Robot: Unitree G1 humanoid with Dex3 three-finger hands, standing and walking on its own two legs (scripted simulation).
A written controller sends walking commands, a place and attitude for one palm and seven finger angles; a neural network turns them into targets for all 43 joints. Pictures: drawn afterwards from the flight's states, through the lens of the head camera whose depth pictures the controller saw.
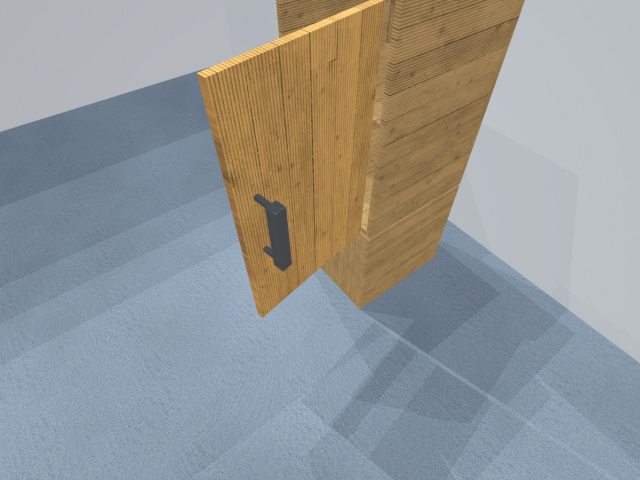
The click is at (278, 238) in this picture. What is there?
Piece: cupboard door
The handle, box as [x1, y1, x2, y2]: [254, 194, 291, 270]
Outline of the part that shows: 256,194 254,196 254,200 265,208 271,243 270,248 265,246 263,249 273,258 274,264 281,270 283,270 291,263 285,207 275,200 271,203 259,194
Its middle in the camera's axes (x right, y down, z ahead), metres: -0.09 -0.01 +0.71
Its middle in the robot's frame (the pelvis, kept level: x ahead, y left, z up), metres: +0.53 +0.12 -0.06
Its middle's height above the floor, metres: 0.72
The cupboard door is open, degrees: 100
